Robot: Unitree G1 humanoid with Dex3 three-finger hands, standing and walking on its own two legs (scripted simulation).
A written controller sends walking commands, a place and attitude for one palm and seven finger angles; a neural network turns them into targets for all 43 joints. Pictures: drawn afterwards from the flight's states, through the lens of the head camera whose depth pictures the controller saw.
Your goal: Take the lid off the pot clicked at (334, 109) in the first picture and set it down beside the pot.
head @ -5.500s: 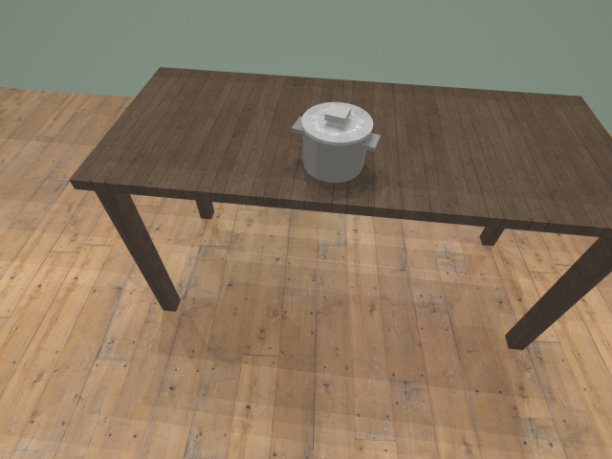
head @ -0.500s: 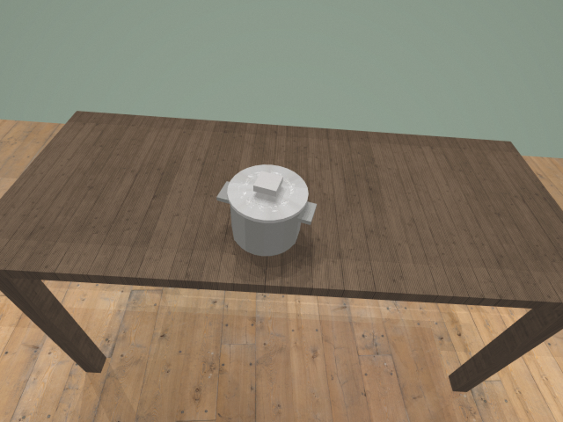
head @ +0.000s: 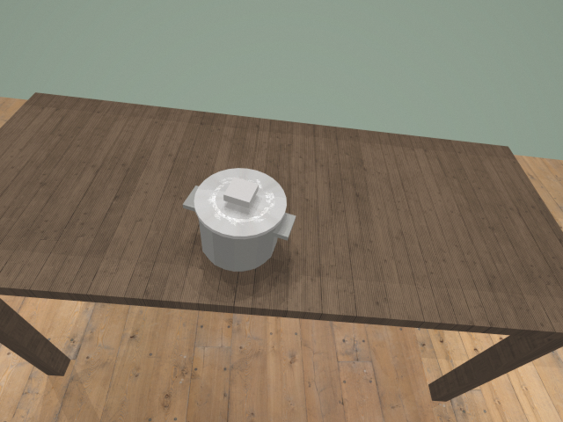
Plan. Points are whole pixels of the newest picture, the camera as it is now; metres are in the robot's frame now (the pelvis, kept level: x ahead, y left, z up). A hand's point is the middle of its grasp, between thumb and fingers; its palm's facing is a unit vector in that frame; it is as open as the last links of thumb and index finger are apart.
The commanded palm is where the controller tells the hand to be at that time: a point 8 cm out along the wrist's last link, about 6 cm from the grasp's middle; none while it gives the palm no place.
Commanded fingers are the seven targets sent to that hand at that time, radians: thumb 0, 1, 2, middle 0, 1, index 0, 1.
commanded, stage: come to a stop and stand still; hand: left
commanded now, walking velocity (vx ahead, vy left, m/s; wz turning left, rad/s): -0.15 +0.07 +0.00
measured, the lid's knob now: (241, 192) +0.46 +0.11 +0.04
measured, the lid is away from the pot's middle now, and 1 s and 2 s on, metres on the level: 0.00 0.00 0.00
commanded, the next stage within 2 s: look again from close up in 0.86 s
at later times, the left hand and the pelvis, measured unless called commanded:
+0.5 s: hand out of the picture +0.04 +0.16 -0.16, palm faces +0.05 -0.97 -0.23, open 7.3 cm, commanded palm none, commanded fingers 0.00 0.90 0.90 -0.20 -0.30 -0.20 -0.30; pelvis +0.01 -0.03 +0.02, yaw +1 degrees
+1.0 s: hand out of the picture +0.00 +0.15 -0.15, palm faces +0.02 -0.97 -0.24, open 7.3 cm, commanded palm none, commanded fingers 0.00 0.90 0.90 -0.20 -0.30 -0.20 -0.30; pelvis +0.00 -0.03 +0.01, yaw +1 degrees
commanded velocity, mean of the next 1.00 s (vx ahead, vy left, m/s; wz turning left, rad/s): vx -0.03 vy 0.01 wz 0.00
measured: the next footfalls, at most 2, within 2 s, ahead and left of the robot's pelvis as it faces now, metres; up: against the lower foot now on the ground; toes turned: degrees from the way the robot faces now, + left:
right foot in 0.16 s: +0.06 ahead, -0.14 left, +0.00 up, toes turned +1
